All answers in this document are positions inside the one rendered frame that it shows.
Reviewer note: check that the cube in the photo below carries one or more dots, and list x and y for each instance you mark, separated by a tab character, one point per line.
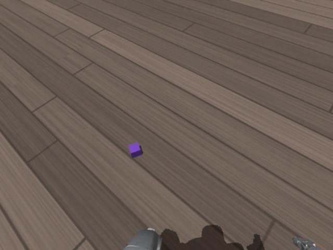
135	150

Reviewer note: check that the right robot hand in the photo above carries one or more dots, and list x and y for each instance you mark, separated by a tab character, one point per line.
304	244

